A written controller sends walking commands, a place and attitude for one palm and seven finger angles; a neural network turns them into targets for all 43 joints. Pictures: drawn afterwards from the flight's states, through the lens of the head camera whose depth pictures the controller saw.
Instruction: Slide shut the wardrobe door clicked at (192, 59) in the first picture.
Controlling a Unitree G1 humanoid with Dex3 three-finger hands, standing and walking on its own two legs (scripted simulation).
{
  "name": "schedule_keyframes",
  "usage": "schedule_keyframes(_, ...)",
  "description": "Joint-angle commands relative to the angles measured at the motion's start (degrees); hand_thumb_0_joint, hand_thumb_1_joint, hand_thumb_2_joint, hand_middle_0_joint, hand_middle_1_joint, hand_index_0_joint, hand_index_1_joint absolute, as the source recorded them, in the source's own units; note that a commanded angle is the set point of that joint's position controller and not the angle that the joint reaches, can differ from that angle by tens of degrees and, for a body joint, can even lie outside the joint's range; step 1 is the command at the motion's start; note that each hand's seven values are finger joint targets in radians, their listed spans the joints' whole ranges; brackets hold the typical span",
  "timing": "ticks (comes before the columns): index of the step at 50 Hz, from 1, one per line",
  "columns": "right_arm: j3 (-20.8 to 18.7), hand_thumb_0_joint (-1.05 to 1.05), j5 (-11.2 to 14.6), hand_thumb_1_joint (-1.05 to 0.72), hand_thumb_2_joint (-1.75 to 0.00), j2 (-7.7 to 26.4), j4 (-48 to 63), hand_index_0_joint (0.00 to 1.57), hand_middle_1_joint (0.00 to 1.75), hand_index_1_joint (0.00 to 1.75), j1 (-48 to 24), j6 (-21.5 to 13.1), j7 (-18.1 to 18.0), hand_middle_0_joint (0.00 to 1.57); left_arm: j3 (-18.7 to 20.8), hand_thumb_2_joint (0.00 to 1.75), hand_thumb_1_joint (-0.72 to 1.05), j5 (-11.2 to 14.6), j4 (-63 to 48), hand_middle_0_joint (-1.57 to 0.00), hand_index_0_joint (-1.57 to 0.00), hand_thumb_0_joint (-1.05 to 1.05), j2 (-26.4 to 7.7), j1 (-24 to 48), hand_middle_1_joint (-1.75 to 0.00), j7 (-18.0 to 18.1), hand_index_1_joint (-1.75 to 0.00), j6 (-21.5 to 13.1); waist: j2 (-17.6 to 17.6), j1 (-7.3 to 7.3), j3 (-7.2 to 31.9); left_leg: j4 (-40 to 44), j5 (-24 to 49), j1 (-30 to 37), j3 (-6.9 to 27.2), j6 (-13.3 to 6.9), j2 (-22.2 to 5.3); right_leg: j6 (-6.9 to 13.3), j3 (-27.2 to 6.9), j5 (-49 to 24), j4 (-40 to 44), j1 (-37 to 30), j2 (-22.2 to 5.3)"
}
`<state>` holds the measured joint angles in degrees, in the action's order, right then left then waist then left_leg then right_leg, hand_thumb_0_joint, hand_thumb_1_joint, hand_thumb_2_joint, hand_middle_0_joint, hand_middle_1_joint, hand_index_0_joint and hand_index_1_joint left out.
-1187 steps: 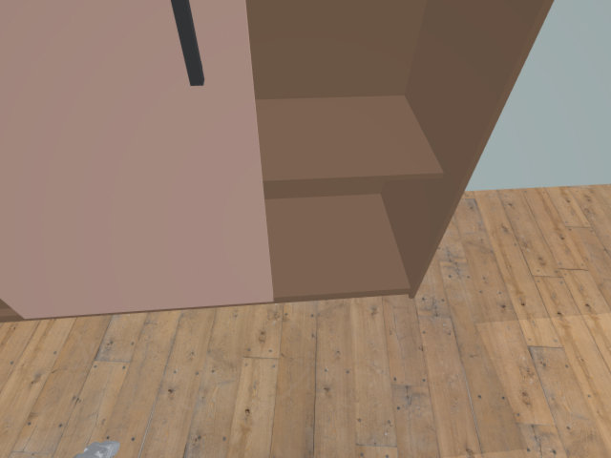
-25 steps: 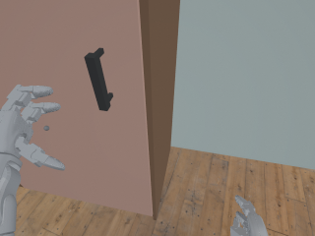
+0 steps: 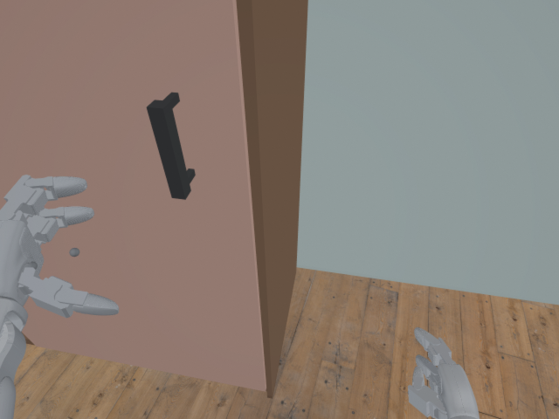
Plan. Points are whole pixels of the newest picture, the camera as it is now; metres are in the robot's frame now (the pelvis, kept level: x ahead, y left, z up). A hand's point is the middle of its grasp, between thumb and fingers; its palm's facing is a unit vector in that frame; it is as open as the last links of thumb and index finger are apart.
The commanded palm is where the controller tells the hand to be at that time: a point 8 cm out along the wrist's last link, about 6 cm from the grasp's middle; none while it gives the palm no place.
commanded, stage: draw the hand back to the body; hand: left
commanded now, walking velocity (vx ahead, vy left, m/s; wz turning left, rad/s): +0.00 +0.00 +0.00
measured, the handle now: (177, 146) +0.40 +0.21 +0.22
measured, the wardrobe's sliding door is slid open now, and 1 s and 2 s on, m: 0.00 0.00 0.00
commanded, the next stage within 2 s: step back with the hand held close in 0.98 s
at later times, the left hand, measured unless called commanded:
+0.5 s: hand (78, 264) +0.22 +0.27 +0.17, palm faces +0.43 -0.83 -0.37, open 9.8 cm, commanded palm +0.17 +0.31 +0.18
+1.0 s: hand (72, 271) +0.21 +0.28 +0.17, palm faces +0.44 -0.82 -0.36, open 7.5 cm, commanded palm +0.16 +0.31 +0.18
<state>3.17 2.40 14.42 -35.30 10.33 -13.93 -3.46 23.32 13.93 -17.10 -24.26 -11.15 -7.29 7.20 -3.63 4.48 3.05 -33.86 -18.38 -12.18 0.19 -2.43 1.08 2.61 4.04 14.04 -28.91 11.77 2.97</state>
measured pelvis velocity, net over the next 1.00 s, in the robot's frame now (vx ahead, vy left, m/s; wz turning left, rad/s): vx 0.02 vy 0.02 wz -0.03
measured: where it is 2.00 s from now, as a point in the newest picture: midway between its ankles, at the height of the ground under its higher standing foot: outside the picture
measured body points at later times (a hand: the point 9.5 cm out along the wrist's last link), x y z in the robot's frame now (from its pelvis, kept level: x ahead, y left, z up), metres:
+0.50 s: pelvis +0.02 +0.01 +0.01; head -0.01 +0.00 +0.46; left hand +0.19 +0.31 +0.19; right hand +0.19 -0.22 -0.07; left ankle +0.00 +0.09 -0.73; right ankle +0.02 -0.09 -0.73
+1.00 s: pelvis +0.02 +0.02 +0.01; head -0.01 +0.00 +0.46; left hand +0.18 +0.32 +0.19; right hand +0.20 -0.20 -0.07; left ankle +0.00 +0.09 -0.73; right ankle +0.02 -0.09 -0.73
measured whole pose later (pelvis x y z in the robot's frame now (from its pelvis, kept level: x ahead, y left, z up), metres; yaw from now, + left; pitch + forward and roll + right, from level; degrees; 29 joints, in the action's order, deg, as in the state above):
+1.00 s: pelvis +0.02 +0.02 +0.01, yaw -1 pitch -4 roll -1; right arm 0.7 0.0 12.5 -36.6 11.9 -8.1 -2.5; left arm 18.8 4.3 -20.9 -20.4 -24.6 6.1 -5.7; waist -3.2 4.6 0.0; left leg -25.8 -16.0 -5.6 -1.8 -3.6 2.4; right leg 1.2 1.7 12.4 -23.4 6.8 1.8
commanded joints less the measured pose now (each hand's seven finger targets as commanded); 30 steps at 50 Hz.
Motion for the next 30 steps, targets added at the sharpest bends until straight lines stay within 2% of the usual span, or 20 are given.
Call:
schedule_keyframes(1,-3.70,0.00,-0.66,-0.90,-0.90,5.59,7.61,0.20,0.30,0.30,-6.71,-1.73,0.88,0.20,3.43,0.39,-0.15,-5.06,-12.54,-0.24,-0.24,0.00,-8.92,4.76,-0.92,10.82,-0.92,-12.66,-1.97,-0.73,1.33,8.53,2.65,-1.26,1.69,1.14,-2.32,-0.97,-5.87,1.83,8.12,-1.07,-4.83)
schedule_keyframes(2,-3.95,0.00,-0.74,-0.90,-0.90,5.52,7.42,0.20,0.30,0.30,-6.62,-1.60,0.96,0.20,2.89,0.41,-0.12,-5.91,-13.74,-0.24,-0.24,0.00,-8.93,5.18,-0.89,11.74,-0.89,-13.83,-4.09,-0.85,2.49,9.11,2.89,-0.35,1.57,1.05,-2.44,-0.92,-5.73,1.09,7.72,-1.53,-4.85)
schedule_keyframes(3,-3.99,0.00,-0.96,-0.90,-0.90,5.60,7.20,0.20,0.30,0.30,-6.49,-1.44,0.87,0.20,2.39,0.43,-0.08,-6.47,-13.51,-0.23,-0.23,0.00,-8.66,4.22,-0.87,12.54,-0.87,-14.66,-2.96,-0.90,1.91,9.59,2.89,-0.30,1.69,0.96,-2.48,-0.96,-5.36,0.92,7.66,-1.84,-4.75)
schedule_keyframes(7,-4.70,0.00,-1.27,-0.90,-0.90,5.50,6.81,0.20,0.30,0.30,-6.45,-1.10,0.58,0.20,2.97,0.50,0.07,-8.07,-14.65,-0.23,-0.23,0.00,-9.61,2.49,-0.79,14.18,-0.79,-16.93,-0.87,-0.71,4.35,10.21,6.75,1.53,1.62,0.60,-2.77,-0.92,-5.07,-2.26,7.36,-3.45,-4.71)
schedule_keyframes(8,-4.80,0.00,-1.38,-0.90,-0.90,5.63,6.73,0.20,0.30,0.30,-6.40,-1.04,0.49,0.20,3.00,0.51,0.10,-8.35,-15.60,-0.23,-0.23,0.00,-9.76,1.95,-0.77,14.38,-0.77,-17.38,0.71,-0.67,4.58,10.39,8.04,2.01,1.87,0.68,-2.90,-0.92,-4.73,-3.17,7.14,-4.09,-4.57)
schedule_keyframes(11,-4.76,0.00,-1.36,-0.90,-0.90,5.39,6.40,0.20,0.30,0.30,-6.69,-0.67,0.37,0.20,2.25,0.57,0.21,-8.77,-14.31,-0.22,-0.22,0.00,-8.74,0.39,-0.70,14.41,-0.70,-17.89,-0.28,-0.67,1.87,11.39,7.98,1.81,2.26,0.98,-3.11,-0.86,-4.67,-3.19,7.34,-3.48,-4.40)
schedule_keyframes(14,-4.90,0.00,-1.48,-0.90,-0.90,5.28,6.38,0.20,0.30,0.30,-6.38,-0.20,0.28,0.20,2.46,0.62,0.32,-8.99,-13.64,-0.22,-0.22,0.00,-8.29,-1.71,-0.64,14.35,-0.64,-18.27,-0.73,-0.52,1.31,11.77,10.07,2.17,2.17,1.23,-3.20,-0.74,-4.48,-5.01,7.11,-4.30,-4.29)
schedule_keyframes(16,-5.02,0.00,-1.45,-0.90,-0.90,5.21,6.53,0.20,0.30,0.30,-6.18,0.20,0.44,0.20,3.03,0.65,0.39,-8.86,-12.83,-0.22,-0.22,0.00,-8.09,-4.24,-0.60,14.13,-0.60,-18.36,1.01,-0.19,0.81,11.96,11.75,2.08,2.20,1.48,-3.41,-0.81,-4.44,-6.21,6.94,-4.80,-4.14)
schedule_keyframes(17,-5.08,0.00,-1.44,-0.90,-0.90,5.28,6.68,0.20,0.30,0.30,-6.29,0.40,0.55,0.20,2.66,0.67,0.43,-9.01,-13.71,-0.22,-0.22,0.00,-7.87,-4.07,-0.58,13.97,-0.58,-18.50,0.33,-0.22,1.35,12.03,12.28,2.50,2.27,1.62,-3.47,-0.81,-4.48,-6.40,6.89,-4.98,-4.09)
schedule_keyframes(19,-5.10,0.00,-1.49,-0.90,-0.90,5.28,6.80,0.20,0.30,0.30,-5.94,0.76,0.62,0.20,2.30,0.71,0.50,-8.98,-12.74,-0.21,-0.21,0.00,-7.20,-5.82,-0.53,13.82,-0.53,-18.39,0.41,-0.34,0.04,12.38,12.46,2.42,2.42,1.88,-3.74,-0.77,-4.36,-6.39,7.03,-4.68,-3.97)
schedule_keyframes(21,-5.30,0.00,-1.53,-0.90,-0.90,5.23,7.04,0.20,0.30,0.30,-5.73,0.97,0.65,0.20,2.56,0.74,0.57,-9.10,-14.37,-0.21,-0.21,0.00,-7.52,-6.43,-0.49,13.75,-0.49,-18.48,-0.97,-0.23,1.50,12.00,15.04,3.50,2.11,2.06,-3.78,-0.83,-4.61,-8.40,6.78,-5.30,-3.97)
schedule_keyframes(23,-5.33,0.00,-1.61,-0.90,-0.90,5.34,7.41,0.20,0.30,0.30,-5.64,1.24,0.66,0.20,2.97,0.78,0.65,-9.15,-14.15,-0.21,-0.21,0.00,-7.85,-7.79,-0.45,13.70,-0.45,-18.02,0.66,-0.04,0.80,12.02,16.08,3.22,2.01,2.18,-3.81,-0.82,-4.50,-9.15,6.84,-5.70,-3.85)
schedule_keyframes(24,-5.37,0.00,-1.63,-0.90,-0.90,5.26,7.31,0.20,0.30,0.30,-5.47,1.46,0.68,0.20,2.40,0.80,0.68,-9.18,-14.56,-0.21,-0.21,0.00,-7.26,-7.76,-0.43,13.66,-0.43,-18.10,-0.48,-0.37,1.06,11.96,16.41,3.55,1.81,2.29,-3.83,-0.85,-4.63,-9.48,6.96,-5.54,-3.87)
schedule_keyframes(27,-5.41,0.00,-1.78,-0.90,-0.90,5.21,7.64,0.20,0.30,0.30,-5.21,1.70,0.68,0.20,2.65,0.85,0.79,-9.29,-15.96,-0.20,-0.20,0.00,-7.52,-8.39,-0.36,13.74,-0.36,-17.75,-0.27,-0.28,2.18,11.59,19.26,4.35,1.91,2.59,-3.89,-0.95,-4.64,-11.19,6.68,-5.90,-3.79)
schedule_keyframes(30,-5.26,0.00,-1.76,-0.90,-0.90,5.14,7.83,0.20,0.30,0.30,-5.29,2.07,0.64,0.20,1.77,0.90,0.90,-9.46,-15.94,-0.20,-0.20,0.00,-6.77,-8.54,-0.30,13.81,-0.30,-17.24,-1.13,-0.49,0.16,12.07,18.22,3.95,2.25,2.93,-4.03,-0.88,-4.56,-9.84,7.07,-5.24,-3.61)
